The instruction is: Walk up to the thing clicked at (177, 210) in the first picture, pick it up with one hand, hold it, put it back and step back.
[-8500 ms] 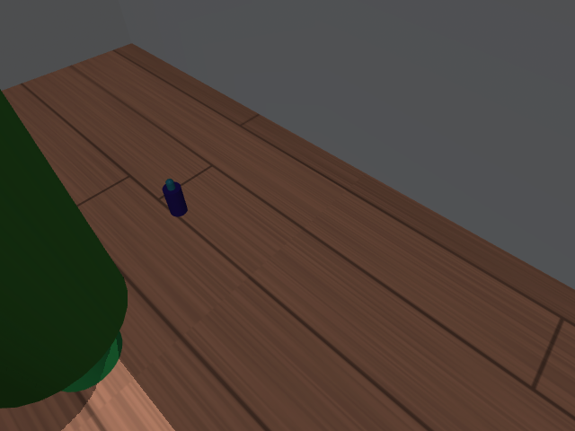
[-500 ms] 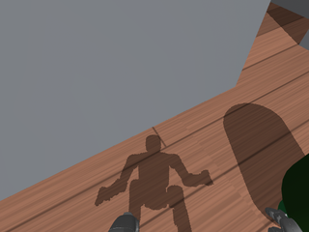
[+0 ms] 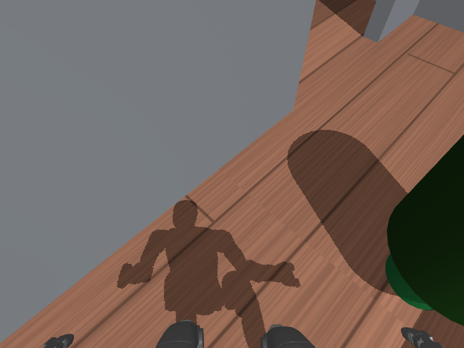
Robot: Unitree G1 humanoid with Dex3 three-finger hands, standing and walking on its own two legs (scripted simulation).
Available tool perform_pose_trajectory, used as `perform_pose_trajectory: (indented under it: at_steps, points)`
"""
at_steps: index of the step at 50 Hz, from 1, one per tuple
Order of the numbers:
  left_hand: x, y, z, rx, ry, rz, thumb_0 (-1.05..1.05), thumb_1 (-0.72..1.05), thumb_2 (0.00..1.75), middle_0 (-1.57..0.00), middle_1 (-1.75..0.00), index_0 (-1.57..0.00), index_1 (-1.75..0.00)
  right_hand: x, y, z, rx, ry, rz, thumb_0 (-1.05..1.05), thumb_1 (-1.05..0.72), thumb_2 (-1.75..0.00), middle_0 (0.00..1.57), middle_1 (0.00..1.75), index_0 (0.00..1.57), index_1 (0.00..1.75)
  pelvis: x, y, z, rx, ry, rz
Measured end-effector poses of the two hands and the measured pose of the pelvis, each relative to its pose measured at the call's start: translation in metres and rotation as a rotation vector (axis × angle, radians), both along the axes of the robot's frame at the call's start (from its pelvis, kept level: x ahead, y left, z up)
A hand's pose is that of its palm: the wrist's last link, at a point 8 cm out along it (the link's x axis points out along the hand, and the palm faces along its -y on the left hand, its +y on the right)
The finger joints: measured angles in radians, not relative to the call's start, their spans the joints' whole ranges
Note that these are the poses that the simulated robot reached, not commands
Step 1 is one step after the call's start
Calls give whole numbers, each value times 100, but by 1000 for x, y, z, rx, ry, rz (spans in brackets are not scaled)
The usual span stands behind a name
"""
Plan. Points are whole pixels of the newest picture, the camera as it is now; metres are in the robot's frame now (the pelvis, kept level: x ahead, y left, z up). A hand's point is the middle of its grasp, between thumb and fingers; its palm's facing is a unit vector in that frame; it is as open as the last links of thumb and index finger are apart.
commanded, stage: walk up
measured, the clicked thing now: out of the picture +0.17 -1.38 -0.64
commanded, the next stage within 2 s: stand in 1.26 s
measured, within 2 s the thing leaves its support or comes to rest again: neither
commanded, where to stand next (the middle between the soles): +0.07 +0.01 m, yaw -4 degrees
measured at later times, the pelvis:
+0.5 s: pelvis -0.02 +0.00 +0.01, yaw -6 degrees
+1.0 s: pelvis +0.00 +0.01 +0.04, yaw -6 degrees
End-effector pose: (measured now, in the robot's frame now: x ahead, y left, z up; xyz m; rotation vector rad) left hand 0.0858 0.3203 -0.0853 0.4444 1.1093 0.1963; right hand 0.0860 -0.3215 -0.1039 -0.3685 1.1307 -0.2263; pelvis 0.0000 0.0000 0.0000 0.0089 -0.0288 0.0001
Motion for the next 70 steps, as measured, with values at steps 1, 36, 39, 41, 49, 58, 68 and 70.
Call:
perform_pose_trajectory:
  at_steps: [1, 36, 39, 41, 49, 58, 68, 70]
  points:
    - [3, -1, 0, -4, -3, -10, 1, 90, 90, -20, -30, -20, -30, -1, 2, 1, 1, -4, -3, 1, -90, -90, 20, 30, 20, 30, 0, 2, 0, 1, 3, -7]
    - [15, -33, 5, -100, 45, -31, 1, 90, 90, -20, -30, -20, -30, -72, 14, 13, 71, 81, -115, 1, -90, -90, 20, 30, 20, 30, -11, 0, 30, -2, -17, -99]
    - [21, -32, 7, -106, 45, -27, 1, 90, 90, -20, -30, -20, -30, -69, 18, 15, 74, 87, -119, 1, -90, -90, 20, 30, 20, 30, -8, 2, 33, -4, -15, -101]
    - [26, -31, 7, -109, 45, -24, 1, 90, 90, -20, -30, -20, -30, -66, 20, 17, 73, 87, -122, 1, -90, -90, 20, 30, 20, 30, -6, 4, 34, -4, -15, -102]
    - [38, -29, 9, -115, 55, -23, 1, 90, 90, -20, -30, -20, -30, -48, 22, 25, 62, 66, -135, 1, -90, -90, 20, 30, 20, 30, 1, 7, 39, -5, -13, -108]
    - [39, -29, 8, -115, 79, -22, 1, 90, 90, -20, -30, -20, -30, -32, 21, 30, 58, 39, -145, 1, -90, -90, 20, 30, 20, 30, 6, 10, 41, -6, -12, -111]
    - [35, -26, 8, -107, 103, -21, 1, 90, 90, -20, -30, -20, -30, -29, 25, 29, 68, 60, -149, 1, -90, -90, 20, 30, 20, 30, 10, 10, 43, -6, -7, -107]
    - [35, -25, 8, -104, 104, -21, 1, 90, 90, -20, -30, -20, -30, -30, 26, 28, 69, 67, -149, 1, -90, -90, 20, 30, 20, 30, 10, 10, 43, -6, -7, -105]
